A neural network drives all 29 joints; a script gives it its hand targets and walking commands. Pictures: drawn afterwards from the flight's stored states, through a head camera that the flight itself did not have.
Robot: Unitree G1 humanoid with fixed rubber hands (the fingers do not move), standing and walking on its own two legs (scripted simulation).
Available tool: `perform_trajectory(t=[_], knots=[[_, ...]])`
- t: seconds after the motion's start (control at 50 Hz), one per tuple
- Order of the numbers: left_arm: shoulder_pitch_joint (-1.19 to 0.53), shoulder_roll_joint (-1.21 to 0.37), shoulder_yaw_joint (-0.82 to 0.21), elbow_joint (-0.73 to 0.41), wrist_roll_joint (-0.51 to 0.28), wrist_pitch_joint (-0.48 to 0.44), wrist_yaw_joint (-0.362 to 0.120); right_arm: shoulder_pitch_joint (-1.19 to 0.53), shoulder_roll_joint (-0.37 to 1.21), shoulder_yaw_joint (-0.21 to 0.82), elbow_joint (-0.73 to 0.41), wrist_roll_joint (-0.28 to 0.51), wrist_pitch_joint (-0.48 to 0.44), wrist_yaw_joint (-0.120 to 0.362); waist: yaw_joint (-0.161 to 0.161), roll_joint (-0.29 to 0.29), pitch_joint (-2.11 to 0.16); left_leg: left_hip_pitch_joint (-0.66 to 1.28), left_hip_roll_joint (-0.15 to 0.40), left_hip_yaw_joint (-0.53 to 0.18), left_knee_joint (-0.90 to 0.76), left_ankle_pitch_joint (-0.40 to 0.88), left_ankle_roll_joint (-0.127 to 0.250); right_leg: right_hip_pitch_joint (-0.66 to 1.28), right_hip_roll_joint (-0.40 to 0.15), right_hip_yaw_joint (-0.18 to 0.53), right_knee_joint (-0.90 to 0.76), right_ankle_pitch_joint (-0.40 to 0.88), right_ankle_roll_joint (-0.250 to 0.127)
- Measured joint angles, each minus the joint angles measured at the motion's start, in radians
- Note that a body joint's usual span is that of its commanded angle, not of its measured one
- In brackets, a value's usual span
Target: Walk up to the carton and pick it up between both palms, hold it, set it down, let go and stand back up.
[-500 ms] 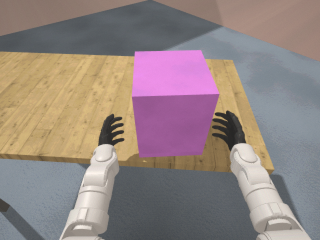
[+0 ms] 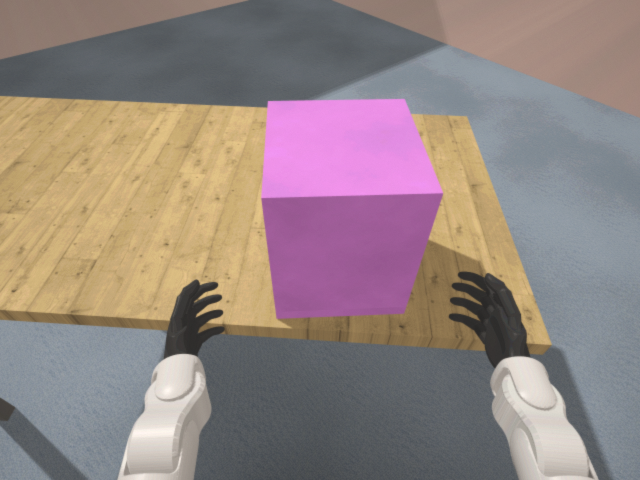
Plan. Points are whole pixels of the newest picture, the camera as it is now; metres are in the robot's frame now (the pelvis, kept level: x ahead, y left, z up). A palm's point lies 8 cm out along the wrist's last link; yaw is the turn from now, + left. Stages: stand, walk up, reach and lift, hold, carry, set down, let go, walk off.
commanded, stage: set down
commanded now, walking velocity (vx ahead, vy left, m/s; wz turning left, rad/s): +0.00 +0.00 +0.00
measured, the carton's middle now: (338, 211) +0.46 +0.00 +0.07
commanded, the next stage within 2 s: let go in 1.84 s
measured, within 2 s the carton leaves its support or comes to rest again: neither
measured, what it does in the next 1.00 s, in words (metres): stands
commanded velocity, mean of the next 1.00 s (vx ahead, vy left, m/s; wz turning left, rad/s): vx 0.00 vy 0.00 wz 0.00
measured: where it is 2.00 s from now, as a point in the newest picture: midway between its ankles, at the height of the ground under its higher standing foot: outside the picture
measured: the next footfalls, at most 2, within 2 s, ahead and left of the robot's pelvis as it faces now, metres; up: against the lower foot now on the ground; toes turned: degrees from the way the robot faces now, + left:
none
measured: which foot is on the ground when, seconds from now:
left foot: down 0.00-1.00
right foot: down 0.00-1.00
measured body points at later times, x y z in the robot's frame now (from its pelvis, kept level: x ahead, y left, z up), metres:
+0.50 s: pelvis +0.00 +0.00 +0.00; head +0.01 +0.01 +0.45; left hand +0.26 +0.19 +0.02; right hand +0.26 -0.19 +0.03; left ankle +0.07 +0.14 -0.74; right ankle +0.04 -0.13 -0.74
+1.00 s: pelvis +0.03 +0.00 +0.00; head +0.08 +0.01 +0.45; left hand +0.26 +0.19 -0.02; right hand +0.27 -0.20 +0.00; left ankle +0.07 +0.14 -0.74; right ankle +0.04 -0.13 -0.74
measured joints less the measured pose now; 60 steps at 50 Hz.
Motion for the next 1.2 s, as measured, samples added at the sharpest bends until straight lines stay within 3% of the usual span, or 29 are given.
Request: perform_trajectory(t=[0.26, 0.76, 0.96, 1.2], knots=[[0.018, 0.018, -0.014, -0.017, -0.008, 0.044, -0.001, 0.047, 0.000, 0.000, -0.055, 0.000, 0.071, 0.001, 0.000, 0.000, 0.003, 0.000, 0.000, 0.000, -0.001, 0.000, 0.000, 0.000, 0.000, 0.000, 0.000, 0.000, 0.000], [0.051, 0.018, -0.013, -0.017, -0.003, 0.029, -0.072, 0.063, 0.000, 0.000, -0.049, 0.000, 0.089, 0.013, 0.000, 0.000, 0.090, 0.000, 0.000, 0.000, -0.001, -0.021, 0.000, 0.000, 0.000, 0.000, 0.000, -0.021, 0.000], [0.136, 0.027, -0.006, 0.001, 0.000, -0.086, -0.099, 0.137, 0.000, 0.000, -0.041, 0.000, -0.023, 0.053, 0.000, 0.000, 0.095, 0.000, 0.000, 0.000, -0.001, -0.040, 0.000, 0.000, 0.000, 0.000, 0.000, -0.040, 0.000], [0.147, 0.057, 0.016, 0.123, 0.006, -0.159, -0.132, 0.145, 0.000, 0.000, 0.016, 0.000, -0.128, 0.078, 0.000, 0.000, 0.095, 0.000, 0.000, 0.000, -0.001, -0.042, 0.000, 0.000, 0.000, 0.000, 0.000, -0.042, 0.000]])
